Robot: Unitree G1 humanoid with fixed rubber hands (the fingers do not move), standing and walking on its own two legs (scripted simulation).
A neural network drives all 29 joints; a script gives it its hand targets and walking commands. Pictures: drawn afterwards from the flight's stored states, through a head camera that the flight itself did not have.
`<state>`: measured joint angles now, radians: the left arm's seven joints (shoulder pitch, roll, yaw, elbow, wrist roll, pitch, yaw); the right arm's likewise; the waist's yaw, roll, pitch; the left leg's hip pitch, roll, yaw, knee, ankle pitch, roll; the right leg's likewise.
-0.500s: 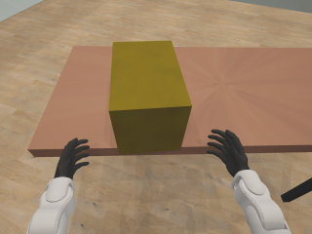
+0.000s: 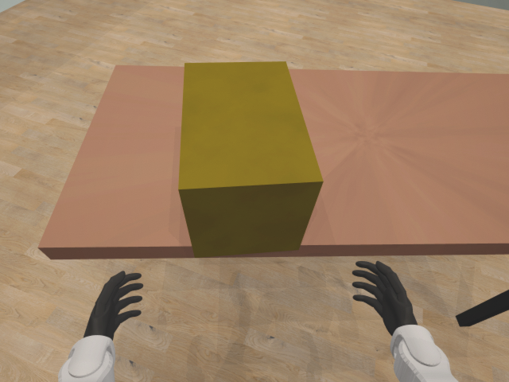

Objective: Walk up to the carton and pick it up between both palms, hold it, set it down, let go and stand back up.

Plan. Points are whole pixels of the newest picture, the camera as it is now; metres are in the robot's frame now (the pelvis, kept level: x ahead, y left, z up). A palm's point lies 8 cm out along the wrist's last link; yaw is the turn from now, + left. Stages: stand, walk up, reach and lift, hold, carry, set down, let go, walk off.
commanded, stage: set down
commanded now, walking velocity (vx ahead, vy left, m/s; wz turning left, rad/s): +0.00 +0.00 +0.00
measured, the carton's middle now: (241, 156) +0.46 +0.02 +0.08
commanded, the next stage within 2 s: let go in 0.24 s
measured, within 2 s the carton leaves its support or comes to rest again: neither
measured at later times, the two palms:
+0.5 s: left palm (105, 360) +0.17 +0.23 -0.07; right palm (402, 356) +0.17 -0.23 -0.07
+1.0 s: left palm (94, 356) +0.18 +0.24 -0.07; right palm (415, 364) +0.16 -0.26 -0.08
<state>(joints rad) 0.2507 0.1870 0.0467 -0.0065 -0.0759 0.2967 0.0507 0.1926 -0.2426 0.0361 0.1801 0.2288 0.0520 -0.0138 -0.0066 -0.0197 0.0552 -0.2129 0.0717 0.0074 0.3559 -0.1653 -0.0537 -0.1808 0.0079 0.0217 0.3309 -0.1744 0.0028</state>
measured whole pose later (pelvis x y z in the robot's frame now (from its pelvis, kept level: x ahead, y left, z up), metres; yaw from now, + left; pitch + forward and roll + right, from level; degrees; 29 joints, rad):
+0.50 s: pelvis +0.00 +0.00 +0.00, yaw +0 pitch +1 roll -1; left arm 0.22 0.19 0.05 0.30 -0.04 0.22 0.01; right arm 0.19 -0.24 0.03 0.55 0.12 -0.12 0.00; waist -0.01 -0.01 0.07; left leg -0.21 0.07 0.01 0.36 -0.17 -0.05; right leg -0.18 0.01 0.02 0.33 -0.18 0.00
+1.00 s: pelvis +0.02 +0.00 +0.00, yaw +0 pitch +1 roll +0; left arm 0.25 0.24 0.05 0.43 0.02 0.02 -0.01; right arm 0.22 -0.24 -0.06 0.64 0.05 -0.07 0.02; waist -0.01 -0.01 0.01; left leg -0.21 0.07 0.00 0.43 -0.23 -0.05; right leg -0.18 0.00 0.02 0.41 -0.24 0.00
